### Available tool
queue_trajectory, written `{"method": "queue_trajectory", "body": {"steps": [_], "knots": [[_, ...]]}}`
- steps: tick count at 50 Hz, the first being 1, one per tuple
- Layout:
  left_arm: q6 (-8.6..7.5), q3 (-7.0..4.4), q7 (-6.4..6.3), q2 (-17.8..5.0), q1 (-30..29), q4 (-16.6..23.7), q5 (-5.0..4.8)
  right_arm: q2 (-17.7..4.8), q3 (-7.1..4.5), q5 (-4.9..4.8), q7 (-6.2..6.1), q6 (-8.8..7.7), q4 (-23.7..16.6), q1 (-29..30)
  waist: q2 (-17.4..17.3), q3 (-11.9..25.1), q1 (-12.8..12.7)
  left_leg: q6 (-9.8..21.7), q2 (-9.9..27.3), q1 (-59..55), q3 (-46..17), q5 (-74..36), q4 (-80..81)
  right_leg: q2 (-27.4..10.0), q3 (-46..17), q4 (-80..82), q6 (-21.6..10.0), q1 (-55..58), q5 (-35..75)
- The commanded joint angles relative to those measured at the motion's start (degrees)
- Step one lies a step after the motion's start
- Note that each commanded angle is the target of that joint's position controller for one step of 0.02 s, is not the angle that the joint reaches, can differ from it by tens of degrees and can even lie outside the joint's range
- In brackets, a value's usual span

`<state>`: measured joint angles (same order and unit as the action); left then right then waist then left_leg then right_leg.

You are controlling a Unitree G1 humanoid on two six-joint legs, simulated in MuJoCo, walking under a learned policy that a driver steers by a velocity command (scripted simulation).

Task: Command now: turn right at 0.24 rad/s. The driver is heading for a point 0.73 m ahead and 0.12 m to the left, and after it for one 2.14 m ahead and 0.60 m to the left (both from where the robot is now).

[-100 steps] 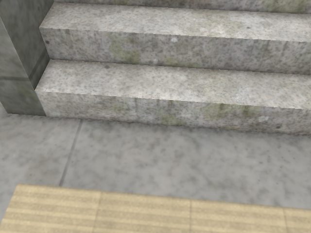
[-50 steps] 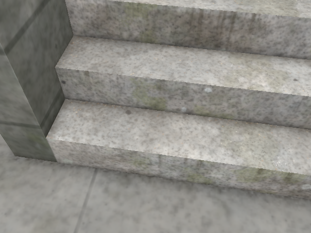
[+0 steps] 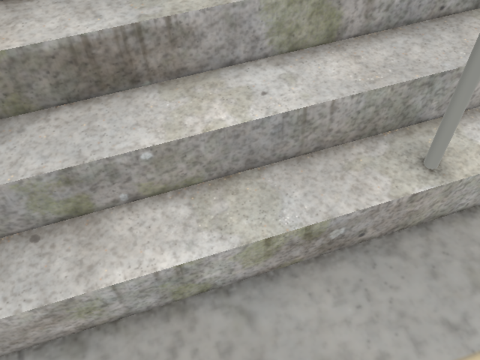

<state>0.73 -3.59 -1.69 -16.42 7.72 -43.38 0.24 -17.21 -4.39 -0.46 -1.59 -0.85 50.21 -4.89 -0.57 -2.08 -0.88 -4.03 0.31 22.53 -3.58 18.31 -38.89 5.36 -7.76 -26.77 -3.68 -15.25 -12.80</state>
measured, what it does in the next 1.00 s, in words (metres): walks ahead: left foot, then right foot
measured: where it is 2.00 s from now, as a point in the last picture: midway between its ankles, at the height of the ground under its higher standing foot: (223, 243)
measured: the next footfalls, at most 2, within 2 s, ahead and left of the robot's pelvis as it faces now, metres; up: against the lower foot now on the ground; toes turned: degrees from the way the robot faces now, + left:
left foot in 0.06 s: +0.06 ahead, +0.14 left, +0.00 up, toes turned -3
right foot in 0.38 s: +0.12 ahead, -0.11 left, +0.00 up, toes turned -2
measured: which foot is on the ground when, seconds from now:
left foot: up 0.00-0.04, down 0.06-0.40, up 0.42-0.80, down 0.82-1.00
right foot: down 0.00-0.08, up 0.10-0.36, down 0.38-0.84, up 0.86-1.00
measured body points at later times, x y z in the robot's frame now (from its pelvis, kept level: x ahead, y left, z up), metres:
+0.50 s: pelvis +0.11 -0.02 +0.00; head +0.12 -0.04 +0.45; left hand +0.21 +0.26 -0.10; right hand +0.18 -0.31 -0.13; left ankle +0.05 +0.13 -0.67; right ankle +0.08 -0.11 -0.74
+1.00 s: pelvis +0.36 +0.01 +0.00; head +0.38 +0.02 +0.45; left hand +0.48 +0.28 -0.12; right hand +0.44 -0.27 -0.12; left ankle +0.41 +0.09 -0.74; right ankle +0.32 -0.13 -0.65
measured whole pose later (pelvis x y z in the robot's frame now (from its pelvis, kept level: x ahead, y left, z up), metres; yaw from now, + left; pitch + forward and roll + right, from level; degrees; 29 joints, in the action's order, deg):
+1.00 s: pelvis +0.36 +0.01 +0.00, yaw -1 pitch +0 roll +1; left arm -4.2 -1.5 0.5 -17.2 12.8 -46.8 1.6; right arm -16.0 -1.9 1.6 1.2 -5.8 50.2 -13.6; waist 2.7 -2.1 0.5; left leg 4.0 -3.9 14.9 3.3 7.4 -21.9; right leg -3.2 -2.7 -68.6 -1.8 -29.2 -17.5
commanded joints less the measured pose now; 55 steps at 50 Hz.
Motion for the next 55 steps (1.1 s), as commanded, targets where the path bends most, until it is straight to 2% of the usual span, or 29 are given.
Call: {"method": "queue_trajectory", "body": {"steps": [1, 3, 4, 5, 7, 10, 11, 12, 17, 19, 20, 21, 22, 23, 26, 29, 35, 38, 40, 41, 42, 43, 44, 45, 46, 48, 49, 51, 55], "knots": [[-0.13, -1.34, -0.16, -8.2, -1.6, 3.4, -0.19, -4.5, -0.56, -0.06, 0.76, -1.69, -3.2, 0.4, 8.2, 6.7, 1.1, 1.6, -0.3, -5.0, 1.5, -3.5, 10.1, -14.5, -13.8, 2.7, -8.0, 6.7, 21.9], [-0.22, -0.22, -0.32, -5.7, 0.6, 2.9, 0.02, -5.9, -0.46, 1.21, 1.18, -2.17, -2.2, -3.4, 4.5, 9.3, 2.4, 4.2, 4.4, -17.5, -1.8, -17.2, 19.9, -10.7, -11.5, 0.2, -3.1, 2.5, 11.9], [-0.28, 0.35, 0.98, -3.8, 5.0, 2.5, 2.09, -6.8, 0.46, 4.37, 0.76, -1.11, -1.6, -6.7, -4.7, 10.4, 0.1, 7.1, 13.6, -23.2, -12.5, -15.2, 22.2, -4.8, -5.6, -6.3, -0.8, -2.8, 0.1], [0.15, 0.29, 1.54, -3.8, 5.5, 2.4, 2.04, -10.8, -0.72, 3.59, 0.96, 0.23, -0.6, -6.1, -13.4, 7.4, -0.1, 14.0, 17.7, -22.2, -19.1, -9.7, 22.9, 0.9, 1.7, -7.7, -0.4, -9.0, -14.7], [0.01, -0.4, 2.79, -6.8, -0.6, 2.3, 2.45, -8.2, -0.65, 3.0, 1.8, 0.78, -0.3, -8.4, -10.5, 1.3, 4.1, 16.0, 17.7, -18.3, -21.7, 11.1, 29.5, -1.4, 2.7, -19.2, 0.2, -13.3, -17.1], [-0.83, -0.1, 4.48, -5.5, 0.0, 1.3, 2.19, -7.7, -0.78, 2.09, 1.9, 0.26, 0.4, -7.2, -10.8, -1.9, 2.3, 13.6, 12.3, -16.7, -14.1, 10.4, 31.4, -3.3, 6.2, -18.2, 1.7, -12.1, -11.9], [-2.45, -0.76, 2.95, -6.1, -2.3, 2.1, -2.32, -9.5, -1.5, -1.65, 0.59, -1.39, -0.6, -6.7, -9.5, -1.4, 3.0, 14.6, 13.6, -18.1, -14.9, 9.4, 30.7, -4.8, 6.3, -17.6, 2.6, -14.0, -12.2], [-3.66, -0.27, 2.25, -5.5, -3.8, 2.2, -2.4, -9.2, -1.34, -2.28, -0.02, -2.36, -0.1, -7.9, -7.8, -0.8, 3.7, 15.1, 14.2, -19.5, -15.2, 8.5, 30.8, -5.4, 6.5, -15.3, 3.0, -14.2, -11.5], [-5.71, -0.22, 2.0, -4.0, -0.1, 0.0, -1.51, -9.7, -1.72, -1.58, 0.16, -2.84, 0.5, -8.5, -7.5, 1.1, 1.1, 13.9, 11.4, -9.6, -8.5, 2.3, 27.3, -3.4, 11.3, 1.8, 2.3, 4.6, 0.0], [-5.25, -1.34, 1.35, -6.0, 8.4, -2.5, -2.28, -6.0, -0.41, -0.89, 0.89, -3.31, 0.1, -7.8, -5.4, 3.8, -3.1, 11.1, 8.7, -1.5, -5.3, 1.9, 20.1, -5.2, 8.6, 2.7, 0.7, 17.6, -0.7], [-5.22, -2.46, 0.69, -9.8, 14.8, -3.5, -1.84, -1.5, 1.04, -0.18, 1.39, -3.95, -1.5, -5.3, 3.6, 5.3, -6.0, 7.3, 3.3, 8.2, 1.2, 0.1, 4.4, -14.4, -5.2, 7.8, -3.2, 26.0, -8.3], [-5.44, -4.08, 1.39, -15.9, 20.4, -4.5, -1.44, -1.2, 1.42, -0.49, 1.28, -5.41, -5.1, -2.6, 17.1, 6.2, -7.8, 5.8, -1.4, 20.6, 4.5, 10.2, -11.9, -26.0, -27.6, 16.2, -11.5, 30.4, -17.8], [-6.24, -2.83, 1.79, -11.8, 17.9, -4.1, -0.64, -5.9, 0.27, -1.73, 1.46, -6.15, -4.9, -2.5, 11.4, 2.4, -5.9, 6.9, 2.4, 26.6, -0.4, 12.1, -22.4, -27.8, -30.6, 17.1, -13.7, 28.2, -20.5], [-6.88, -1.91, 2.02, -8.8, 14.5, -2.9, -0.35, -7.4, -0.02, -2.32, 1.97, -6.52, -4.3, -3.8, 8.6, -0.7, -3.9, 8.4, 4.7, 28.7, -1.3, 6.7, -25.5, -25.4, -24.9, 17.0, -11.9, 26.4, -17.6], [-6.85, -0.76, 2.58, -6.3, 9.6, -1.6, -0.32, -6.1, 0.09, -0.35, 2.62, -6.34, -3.7, -3.6, 5.1, -2.2, -0.9, 8.0, 8.1, 25.3, 0.1, -3.7, -22.2, -20.0, -10.8, 18.3, -8.3, 20.4, 5.7], [-6.22, -1.05, 1.99, -7.5, 10.1, -1.9, -0.68, -3.2, 1.14, 0.34, 3.4, -5.6, -5.1, -1.3, 4.9, -1.3, -0.6, 5.0, 7.1, 21.9, 3.3, -9.4, -15.8, -17.1, -2.5, 19.2, -8.1, 16.3, 20.5], [-6.56, -1.62, 1.2, -9.9, 13.7, -3.7, -1.11, -1.9, 2.85, -0.15, 3.24, -5.32, -10.0, 10.9, 5.4, -3.2, -3.3, 4.0, 1.9, 9.0, 5.9, -22.5, 7.4, -15.4, 3.1, 20.8, -6.6, 10.7, 19.5], [-5.97, -1.95, 0.83, -10.5, 12.4, -4.1, -1.36, -5.4, 1.86, -0.14, 3.42, -5.73, -9.3, 5.9, 6.7, 0.6, 0.7, 7.0, 0.5, 4.3, 4.1, -19.7, 8.7, -18.0, 3.2, 14.1, -5.0, 18.0, 35.5], [-4.66, -1.72, 0.6, -10.1, 10.3, -3.6, -0.95, -8.1, 0.3, 0.33, 2.85, -5.24, -5.7, -6.2, 7.9, 8.4, 7.0, 9.7, -2.5, -9.6, 6.6, -15.1, 7.9, -15.8, 5.5, -1.2, -3.4, 18.1, 50.9], [-4.68, -1.24, 0.5, -9.4, 10.3, -3.1, -0.54, -9.7, -0.49, 0.26, 2.46, -5.16, -4.3, -12.7, 5.8, 11.9, 10.2, 11.5, -0.5, -20.9, 5.1, -17.9, 10.0, -13.6, 5.8, -12.3, -1.7, 11.4, 46.2], [-5.02, 0.57, 0.83, -4.0, 14.1, -2.4, 1.69, -14.3, -1.32, 0.94, 1.86, -4.67, -2.8, -19.8, -7.1, 19.1, 9.1, 15.1, 12.8, -38.2, -10.4, -21.3, 7.3, -8.4, 7.5, -33.2, 0.2, -3.2, 10.8], [-6.24, 1.8, 1.67, -0.1, 20.0, -2.8, -0.71, -15.0, -1.53, 2.53, 2.58, -4.97, -1.7, -21.4, -18.2, 24.6, 5.6, 25.4, 23.6, -46.8, -39.3, -7.0, 19.1, 0.8, 1.4, -51.2, 2.3, -20.9, -21.6], [-7.36, 0.51, 2.13, -7.2, 15.3, -3.3, -2.58, -10.8, -0.86, 1.42, 2.86, -5.34, -2.9, -16.6, -8.6, 16.3, 7.4, 23.0, 20.9, -39.7, -36.6, 5.2, 23.8, -2.9, -2.9, -54.7, 1.1, -26.8, -18.1], [-7.7, 0.27, 2.28, -8.7, 9.7, -1.2, -3.22, -7.9, 0.07, 1.15, 2.7, -5.47, -4.3, -11.2, -6.3, 8.6, 5.8, 21.0, 19.0, -30.3, -27.0, 4.7, 25.3, -6.4, -0.3, -52.9, 0.2, -27.9, -11.8], [-7.36, 0.56, 1.84, -8.2, 7.0, -0.6, -2.16, -5.7, 0.88, 1.17, 2.78, -5.73, -5.0, -7.0, -0.6, 4.5, 3.2, 19.8, 16.7, -21.1, -20.5, -2.7, 27.4, -9.9, 1.8, -49.7, 0.6, -25.1, -6.6], [-6.0, 0.55, 0.98, -6.5, 8.0, -0.6, -0.54, -4.6, 1.33, 1.82, 2.57, -6.03, -5.1, -4.4, -1.0, 3.0, 0.0, 18.5, 13.7, -11.2, -13.4, -12.8, 30.1, -12.7, 1.8, -45.2, 1.7, -17.6, -3.3], [-4.34, 2.27, 2.61, -2.5, 11.0, -2.4, 4.46, -3.6, 1.72, 2.62, 2.59, -5.45, -1.8, -8.7, 2.8, 1.9, -1.5, 17.2, 12.1, -3.6, -6.4, -29.8, 28.8, -10.6, 5.3, -42.8, 2.3, -10.4, -2.3], [-3.46, 2.87, 3.4, -0.5, 11.9, -1.7, 3.41, -4.5, 1.67, 2.65, 3.34, -5.99, -1.1, -8.7, -1.8, 3.0, -3.4, 16.2, 8.6, -1.2, 1.9, -42.0, 27.0, -9.3, 8.1, -33.9, 3.2, -6.7, -1.0], [-3.42, 3.87, 2.49, -0.4, 3.6, 0.1, 2.22, -5.8, 1.15, 2.38, 3.08, -5.24, -1.4, -9.9, -5.9, 4.3, -0.1, 15.4, 7.7, -5.0, 0.0, -37.3, 25.0, -8.0, 10.7, -16.3, 4.8, -3.9, 3.4]]}}
Over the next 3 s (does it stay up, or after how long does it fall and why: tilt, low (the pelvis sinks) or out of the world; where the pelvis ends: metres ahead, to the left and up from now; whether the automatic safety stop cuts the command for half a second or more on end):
stays up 0.78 0.11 0.20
